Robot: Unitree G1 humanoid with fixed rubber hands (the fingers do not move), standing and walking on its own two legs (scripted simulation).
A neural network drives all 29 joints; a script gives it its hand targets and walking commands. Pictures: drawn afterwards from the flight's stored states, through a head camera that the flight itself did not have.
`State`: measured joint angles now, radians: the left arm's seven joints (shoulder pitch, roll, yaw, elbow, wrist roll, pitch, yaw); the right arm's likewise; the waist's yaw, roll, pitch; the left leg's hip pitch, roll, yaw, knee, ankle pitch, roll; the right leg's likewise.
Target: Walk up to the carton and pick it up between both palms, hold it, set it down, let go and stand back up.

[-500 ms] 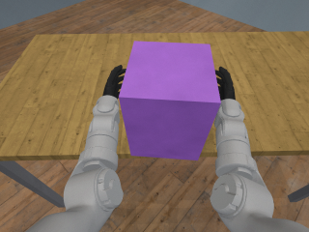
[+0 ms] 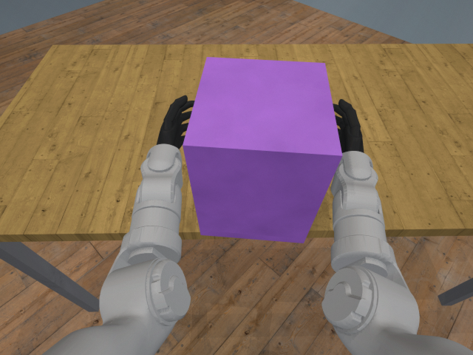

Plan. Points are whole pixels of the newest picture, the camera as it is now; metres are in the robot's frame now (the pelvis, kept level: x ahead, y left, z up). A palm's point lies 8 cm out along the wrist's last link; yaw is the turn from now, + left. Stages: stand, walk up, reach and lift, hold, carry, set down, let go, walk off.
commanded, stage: set down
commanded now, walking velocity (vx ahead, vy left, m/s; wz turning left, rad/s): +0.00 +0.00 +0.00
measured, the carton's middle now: (258, 155) +0.45 -0.03 +0.08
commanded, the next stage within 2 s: none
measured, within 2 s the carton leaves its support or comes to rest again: neither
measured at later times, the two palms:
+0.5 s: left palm (158, 143) +0.47 +0.15 +0.10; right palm (341, 156) +0.43 -0.18 +0.09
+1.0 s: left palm (134, 108) +0.47 +0.17 +0.18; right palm (380, 129) +0.42 -0.21 +0.17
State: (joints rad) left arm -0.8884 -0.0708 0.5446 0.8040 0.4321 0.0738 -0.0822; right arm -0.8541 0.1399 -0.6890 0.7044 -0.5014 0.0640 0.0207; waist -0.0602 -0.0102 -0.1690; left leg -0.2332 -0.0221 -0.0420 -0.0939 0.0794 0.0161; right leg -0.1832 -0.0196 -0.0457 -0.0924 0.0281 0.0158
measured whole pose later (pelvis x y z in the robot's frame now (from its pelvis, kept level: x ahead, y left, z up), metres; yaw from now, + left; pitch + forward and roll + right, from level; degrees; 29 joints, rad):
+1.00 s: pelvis -0.02 +0.00 +0.00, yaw -5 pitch +13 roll +0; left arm -1.08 0.42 0.05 1.05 -0.24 0.27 -0.01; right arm -1.05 -0.20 -0.05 0.93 0.19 0.30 -0.17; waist -0.05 0.01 -0.14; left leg -0.34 0.00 0.02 0.16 -0.05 0.01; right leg -0.30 0.00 0.04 0.11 -0.04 0.01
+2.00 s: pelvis -0.02 +0.00 +0.00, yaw -4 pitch +4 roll +0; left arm -0.81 0.40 0.13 0.58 -0.20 0.55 -0.05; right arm -0.79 -0.22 -0.07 0.54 0.24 0.49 -0.20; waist -0.03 -0.01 -0.07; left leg -0.17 0.00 0.00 0.14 -0.05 0.00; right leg -0.12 0.00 0.03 0.09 -0.05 0.01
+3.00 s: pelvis -0.02 +0.00 +0.00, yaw -6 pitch +0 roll +0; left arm -0.05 0.28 0.07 0.04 -0.20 0.34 -0.06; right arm 0.01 -0.19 0.03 0.01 0.24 0.26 -0.20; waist 0.07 -0.03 -0.01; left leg -0.11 0.00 0.03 0.23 -0.11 0.00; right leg -0.10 0.01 0.06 0.22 -0.13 0.01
